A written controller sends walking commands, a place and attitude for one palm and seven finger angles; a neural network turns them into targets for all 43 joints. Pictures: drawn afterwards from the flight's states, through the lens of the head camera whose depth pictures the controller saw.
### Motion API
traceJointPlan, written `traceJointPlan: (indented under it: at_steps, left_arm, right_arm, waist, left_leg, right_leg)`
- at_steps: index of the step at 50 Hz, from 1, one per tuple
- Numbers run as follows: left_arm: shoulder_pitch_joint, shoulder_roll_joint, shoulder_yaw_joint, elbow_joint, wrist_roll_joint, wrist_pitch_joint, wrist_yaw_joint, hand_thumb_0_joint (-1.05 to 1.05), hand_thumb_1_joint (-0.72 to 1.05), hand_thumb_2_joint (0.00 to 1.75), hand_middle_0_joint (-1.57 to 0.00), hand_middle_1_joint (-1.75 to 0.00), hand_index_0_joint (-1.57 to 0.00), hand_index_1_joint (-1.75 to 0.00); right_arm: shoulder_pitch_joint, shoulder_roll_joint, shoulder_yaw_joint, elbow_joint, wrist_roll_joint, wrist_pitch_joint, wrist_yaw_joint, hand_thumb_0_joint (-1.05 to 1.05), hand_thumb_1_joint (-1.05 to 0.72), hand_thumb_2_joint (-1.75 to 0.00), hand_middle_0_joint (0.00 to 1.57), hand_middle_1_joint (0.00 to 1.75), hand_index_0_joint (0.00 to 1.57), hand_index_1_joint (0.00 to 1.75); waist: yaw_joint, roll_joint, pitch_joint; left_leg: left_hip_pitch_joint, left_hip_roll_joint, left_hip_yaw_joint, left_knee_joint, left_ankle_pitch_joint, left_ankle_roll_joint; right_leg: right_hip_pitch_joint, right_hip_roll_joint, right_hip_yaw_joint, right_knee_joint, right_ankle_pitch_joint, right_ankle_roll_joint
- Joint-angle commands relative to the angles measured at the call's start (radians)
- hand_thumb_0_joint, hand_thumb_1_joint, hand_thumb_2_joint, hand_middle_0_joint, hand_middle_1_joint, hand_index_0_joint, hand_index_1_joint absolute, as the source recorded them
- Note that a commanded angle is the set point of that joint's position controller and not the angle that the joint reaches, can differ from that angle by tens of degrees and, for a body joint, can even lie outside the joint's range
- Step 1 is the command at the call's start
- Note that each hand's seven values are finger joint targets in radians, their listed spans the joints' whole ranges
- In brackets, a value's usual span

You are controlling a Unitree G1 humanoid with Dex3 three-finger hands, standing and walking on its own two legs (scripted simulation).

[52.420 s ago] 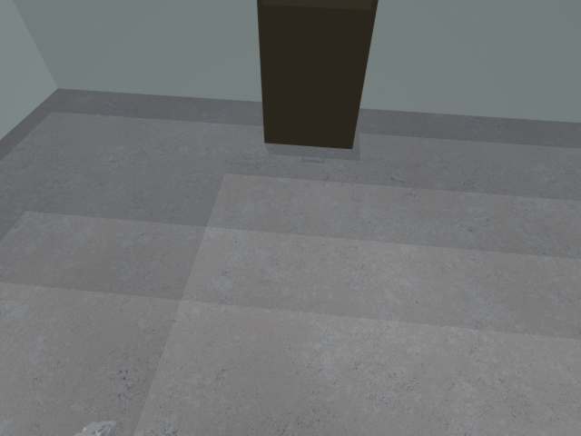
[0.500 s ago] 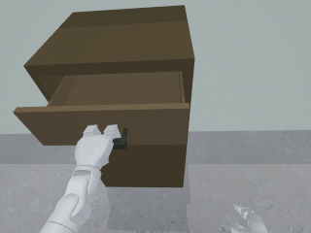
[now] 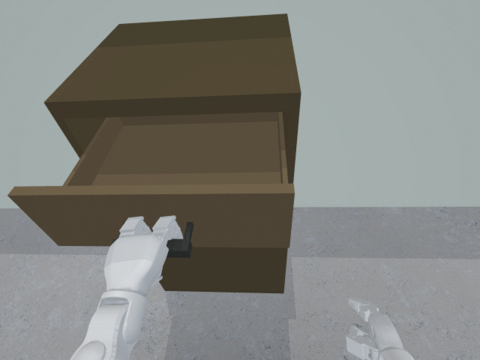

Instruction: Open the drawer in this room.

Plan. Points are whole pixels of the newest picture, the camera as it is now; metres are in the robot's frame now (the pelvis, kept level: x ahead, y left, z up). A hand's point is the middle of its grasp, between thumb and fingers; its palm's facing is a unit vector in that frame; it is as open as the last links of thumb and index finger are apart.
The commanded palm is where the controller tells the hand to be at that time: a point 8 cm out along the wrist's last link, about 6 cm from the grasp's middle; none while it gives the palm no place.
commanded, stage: pull the drawer open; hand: left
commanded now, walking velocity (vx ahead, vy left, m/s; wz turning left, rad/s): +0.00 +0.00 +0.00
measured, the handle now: (154, 237) +0.30 +0.19 +0.06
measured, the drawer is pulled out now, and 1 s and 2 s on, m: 0.21 0.30 0.29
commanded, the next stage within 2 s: open the thumb to release the handle in 1.00 s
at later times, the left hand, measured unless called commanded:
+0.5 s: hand (147, 301) +0.20 +0.17 +0.04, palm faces +0.05 -0.18 -0.98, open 5.7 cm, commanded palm +0.15 +0.17 +0.10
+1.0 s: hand (139, 329) +0.16 +0.17 +0.04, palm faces +0.07 -0.19 -0.98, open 5.7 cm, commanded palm +0.10 +0.18 +0.10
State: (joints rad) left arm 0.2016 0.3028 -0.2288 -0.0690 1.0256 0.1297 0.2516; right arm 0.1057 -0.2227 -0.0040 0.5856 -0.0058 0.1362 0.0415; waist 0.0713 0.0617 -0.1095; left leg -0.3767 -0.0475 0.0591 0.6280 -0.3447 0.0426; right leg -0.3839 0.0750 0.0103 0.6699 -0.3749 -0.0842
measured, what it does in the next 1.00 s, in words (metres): stands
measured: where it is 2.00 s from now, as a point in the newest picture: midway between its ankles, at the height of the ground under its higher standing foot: outside the picture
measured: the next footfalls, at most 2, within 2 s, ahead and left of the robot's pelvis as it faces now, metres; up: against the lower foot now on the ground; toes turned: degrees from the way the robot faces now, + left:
none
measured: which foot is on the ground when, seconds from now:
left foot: down 0.00-1.00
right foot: down 0.00-1.00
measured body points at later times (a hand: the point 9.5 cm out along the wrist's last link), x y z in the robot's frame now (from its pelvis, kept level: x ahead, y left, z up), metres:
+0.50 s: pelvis -0.01 -0.01 -0.01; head +0.00 -0.05 +0.44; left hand +0.19 +0.18 +0.09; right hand +0.22 -0.20 -0.10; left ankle -0.02 +0.09 -0.72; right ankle -0.02 -0.06 -0.72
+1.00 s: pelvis -0.01 -0.01 -0.01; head +0.00 -0.05 +0.43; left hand +0.15 +0.18 +0.09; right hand +0.22 -0.21 -0.10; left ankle -0.02 +0.09 -0.72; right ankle -0.02 -0.06 -0.72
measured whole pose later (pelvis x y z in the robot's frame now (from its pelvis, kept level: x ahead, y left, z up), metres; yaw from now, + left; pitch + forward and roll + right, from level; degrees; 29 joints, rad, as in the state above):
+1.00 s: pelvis -0.01 -0.01 -0.01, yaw -1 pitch +6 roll +2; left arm 0.65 0.33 -0.18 -0.39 1.02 0.06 0.35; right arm 0.12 -0.24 0.02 0.50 -0.02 0.12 0.11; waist 0.08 0.07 -0.13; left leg -0.47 -0.02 0.07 0.76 -0.40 0.03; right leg -0.48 0.10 0.02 0.79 -0.42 -0.10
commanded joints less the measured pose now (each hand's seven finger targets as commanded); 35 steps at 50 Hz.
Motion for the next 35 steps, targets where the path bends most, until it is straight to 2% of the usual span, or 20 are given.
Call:
traceJointPlan:
  at_steps: [1, 3, 4, 5, 7, 9, 10, 11, 13, 14, 15, 18, 20, 22, 24, 25, 26, 27, 34, 35]
  left_arm:
    - [-0.041, 0.111, 0.098, -0.263, 0.006, -0.010, 0.056, 0.00, 0.90, 0.90, -0.40, -1.35, -0.40, -1.35]
    - [-0.058, 0.085, 0.066, -0.280, 0.013, -0.005, 0.060, 0.00, 0.90, 0.90, -0.40, -1.35, -0.40, -1.35]
    - [-0.060, 0.115, 0.098, -0.288, 0.011, -0.004, 0.064, 0.00, 0.90, 0.90, -0.40, -1.35, -0.40, -1.35]
    - [-0.049, 0.100, 0.082, -0.290, 0.017, 0.000, 0.066, 0.00, 0.90, 0.90, -0.40, -1.35, -0.40, -1.35]
    - [-0.053, 0.077, 0.054, -0.285, 0.014, 0.000, 0.064, 0.00, 0.90, 0.90, -0.40, -1.35, -0.40, -1.35]
    - [-0.028, 0.108, 0.085, -0.301, 0.009, 0.000, 0.064, 0.00, 0.90, 0.90, -0.40, -1.35, -0.40, -1.35]
    - [-0.019, 0.080, 0.055, -0.310, 0.009, -0.001, 0.060, 0.00, 0.90, 0.90, -0.40, -1.35, -0.40, -1.35]
    - [0.002, 0.095, 0.074, -0.305, 0.006, -0.007, 0.059, 0.00, 0.90, 0.90, -0.40, -1.35, -0.40, -1.35]
    - [0.056, 0.076, 0.054, -0.332, 0.003, -0.016, 0.055, 0.00, 0.90, 0.90, -0.40, -1.35, -0.40, -1.35]
    - [0.070, 0.083, 0.062, -0.350, -0.001, -0.019, 0.052, 0.00, 0.90, 0.90, -0.40, -1.35, -0.40, -1.35]
    - [0.109, 0.075, 0.054, -0.368, -0.002, -0.022, 0.050, 0.00, 0.90, 0.90, -0.40, -1.35, -0.40, -1.35]
    - [0.131, 0.075, 0.049, -0.378, 0.004, -0.031, 0.051, 0.00, 0.90, 0.90, -0.40, -1.35, -0.40, -1.35]
    - [0.155, 0.097, 0.079, -0.394, 0.006, -0.033, 0.057, 0.00, 0.90, 0.90, -0.40, -1.35, -0.40, -1.35]
    - [0.189, 0.076, 0.057, -0.405, 0.010, -0.039, 0.062, 0.00, 0.90, 0.90, -0.40, -1.35, -0.40, -1.35]
    - [0.201, 0.092, 0.075, -0.415, 0.007, -0.039, 0.067, 0.00, 0.90, 0.90, -0.40, -1.35, -0.40, -1.35]
    - [0.206, 0.089, 0.068, -0.439, 0.014, -0.041, 0.069, 0.00, 0.90, 0.90, -0.40, -1.35, -0.40, -1.35]
    - [0.241, 0.099, 0.084, -0.433, 0.010, -0.044, 0.075, 0.00, 0.90, 0.90, -0.40, -1.35, -0.40, -1.35]
    - [0.250, 0.088, 0.069, -0.440, 0.013, -0.048, 0.078, 0.00, 0.90, 0.90, -0.40, -1.35, -0.40, -1.35]
    - [0.398, 0.098, 0.090, -0.499, -0.002, -0.060, 0.104, 0.00, 0.90, 0.90, -0.40, -1.35, -0.40, -1.35]
    - [0.426, 0.088, 0.076, -0.513, 0.000, -0.063, 0.104, 0.00, 0.90, 0.90, -0.40, -1.35, -0.40, -1.35]
  right_arm:
    - [-0.169, -0.082, -0.024, -0.165, 0.004, -0.049, -0.003, 0.00, -0.90, -0.90, 0.20, 0.30, 0.20, 0.30]
    - [-0.170, -0.080, -0.025, -0.167, 0.000, -0.049, -0.002, 0.00, -0.90, -0.90, 0.20, 0.30, 0.20, 0.30]
    - [-0.172, -0.086, -0.027, -0.166, 0.003, -0.048, -0.004, 0.00, -0.90, -0.90, 0.20, 0.30, 0.20, 0.30]
    - [-0.173, -0.079, -0.024, -0.170, 0.000, -0.050, -0.004, 0.00, -0.90, -0.90, 0.20, 0.30, 0.20, 0.30]
    - [-0.172, -0.079, -0.024, -0.166, 0.000, -0.050, -0.004, 0.00, -0.90, -0.90, 0.20, 0.30, 0.20, 0.30]
    - [-0.178, -0.082, -0.024, -0.170, 0.002, -0.051, -0.005, 0.00, -0.90, -0.90, 0.20, 0.30, 0.20, 0.30]
    - [-0.176, -0.076, -0.021, -0.173, 0.000, -0.053, -0.003, 0.00, -0.90, -0.90, 0.20, 0.30, 0.20, 0.30]
    - [-0.176, -0.074, -0.023, -0.169, 0.001, -0.054, -0.003, 0.00, -0.90, -0.90, 0.20, 0.30, 0.20, 0.30]
    - [-0.182, -0.074, -0.021, -0.179, -0.001, -0.056, 0.005, 0.00, -0.90, -0.90, 0.20, 0.30, 0.20, 0.30]
    - [-0.183, -0.077, -0.021, -0.183, 0.000, -0.054, 0.010, 0.00, -0.90, -0.90, 0.20, 0.30, 0.20, 0.30]
    - [-0.180, -0.071, -0.019, -0.192, -0.001, -0.057, 0.014, 0.00, -0.90, -0.90, 0.20, 0.30, 0.20, 0.30]
    - [-0.181, -0.075, -0.017, -0.196, -0.005, -0.056, 0.020, 0.00, -0.90, -0.90, 0.20, 0.30, 0.20, 0.30]
    - [-0.178, -0.074, -0.013, -0.202, -0.007, -0.056, 0.022, 0.00, -0.90, -0.90, 0.20, 0.30, 0.20, 0.30]
    - [-0.176, -0.075, -0.014, -0.206, -0.009, -0.058, 0.026, 0.00, -0.90, -0.90, 0.20, 0.30, 0.20, 0.30]
    - [-0.182, -0.080, -0.015, -0.212, -0.007, -0.057, 0.029, 0.00, -0.90, -0.90, 0.20, 0.30, 0.20, 0.30]
    - [-0.168, -0.077, -0.014, -0.215, -0.011, -0.059, 0.031, 0.00, -0.90, -0.90, 0.20, 0.30, 0.20, 0.30]
    - [-0.168, -0.075, -0.016, -0.216, -0.009, -0.061, 0.030, 0.00, -0.90, -0.90, 0.20, 0.30, 0.20, 0.30]
    - [-0.167, -0.079, -0.014, -0.216, -0.012, -0.061, 0.033, 0.00, -0.90, -0.90, 0.20, 0.30, 0.20, 0.30]
    - [-0.161, -0.088, -0.014, -0.245, -0.007, -0.065, 0.050, 0.00, -0.90, -0.90, 0.20, 0.30, 0.20, 0.30]
    - [-0.148, -0.083, -0.011, -0.251, -0.010, -0.068, 0.055, 0.00, -0.90, -0.90, 0.20, 0.30, 0.20, 0.30]
  waist:
    - [0.022, -0.090, -0.174]
    - [0.017, -0.082, -0.158]
    - [0.018, -0.074, -0.168]
    - [0.023, -0.074, -0.175]
    - [0.015, -0.087, -0.150]
    - [0.023, -0.080, -0.166]
    - [0.023, -0.092, -0.174]
    - [0.024, -0.102, -0.161]
    - [0.030, -0.093, -0.153]
    - [0.029, -0.091, -0.163]
    - [0.038, -0.094, -0.175]
    - [0.029, -0.094, -0.123]
    - [0.034, -0.113, -0.140]
    - [0.032, -0.091, -0.128]
    - [0.029, -0.077, -0.119]
    - [0.035, -0.078, -0.144]
    - [0.037, -0.093, -0.138]
    - [0.034, -0.075, -0.129]
    - [0.038, -0.090, -0.150]
    - [0.043, -0.102, -0.147]
  left_leg:
    - [0.071, 0.003, -0.060, -0.027, 0.346, -0.014]
    - [0.076, 0.005, -0.063, -0.024, 0.327, -0.011]
    - [0.084, 0.006, -0.064, -0.023, 0.328, -0.011]
    - [0.080, 0.005, -0.060, -0.020, 0.315, -0.010]
    - [0.079, 0.005, -0.063, -0.019, 0.296, -0.008]
    - [0.084, 0.005, -0.066, -0.018, 0.299, -0.010]
    - [0.083, 0.005, -0.064, -0.016, 0.303, -0.006]
    - [0.077, 0.006, -0.065, -0.017, 0.304, -0.008]
    - [0.073, 0.004, -0.065, -0.016, 0.312, -0.008]
    - [0.083, 0.008, -0.069, -0.011, 0.328, -0.008]
    - [0.076, 0.006, -0.063, -0.007, 0.325, -0.005]
    - [0.057, 0.006, -0.063, -0.004, 0.297, -0.007]
    - [0.047, 0.006, -0.059, 0.001, 0.277, -0.007]
    - [0.049, 0.006, -0.061, 0.010, 0.284, -0.008]
    - [0.056, 0.012, -0.064, 0.015, 0.273, -0.007]
    - [0.055, 0.011, -0.059, 0.025, 0.278, -0.007]
    - [0.048, 0.012, -0.060, 0.029, 0.278, -0.008]
    - [0.045, 0.009, -0.062, 0.030, 0.279, -0.010]
    - [0.038, 0.020, -0.070, 0.065, 0.319, -0.011]
    - [0.027, 0.019, -0.065, 0.069, 0.316, -0.012]
  right_leg:
    - [0.115, -0.052, 0.091, -0.070, 0.485, 0.041]
    - [0.088, -0.050, 0.082, -0.073, 0.430, 0.039]
    - [0.089, -0.045, 0.087, -0.075, 0.416, 0.034]
    - [0.090, -0.050, 0.086, -0.074, 0.397, 0.037]
    - [0.067, -0.050, 0.082, -0.080, 0.369, 0.039]
    - [0.080, -0.046, 0.089, -0.076, 0.373, 0.034]
    - [0.085, -0.054, 0.083, -0.072, 0.386, 0.039]
    - [0.085, -0.051, 0.092, -0.073, 0.394, 0.038]
    - [0.087, -0.055, 0.091, -0.067, 0.421, 0.041]
    - [0.088, -0.050, 0.093, -0.064, 0.423, 0.036]
    - [0.100, -0.058, 0.091, -0.061, 0.434, 0.042]
    - [0.066, -0.056, 0.101, -0.068, 0.407, 0.042]
    - [0.075, -0.058, 0.108, -0.070, 0.383, 0.042]
    - [0.055, -0.055, 0.107, -0.061, 0.379, 0.038]
    - [0.035, -0.049, 0.110, -0.069, 0.341, 0.032]
    - [0.038, -0.055, 0.112, -0.061, 0.346, 0.035]
    - [0.044, -0.053, 0.116, -0.060, 0.360, 0.035]
    - [0.032, -0.054, 0.116, -0.054, 0.369, 0.034]
    - [0.018, -0.052, 0.122, -0.028, 0.417, 0.033]
    - [0.014, -0.061, 0.121, -0.022, 0.427, 0.039]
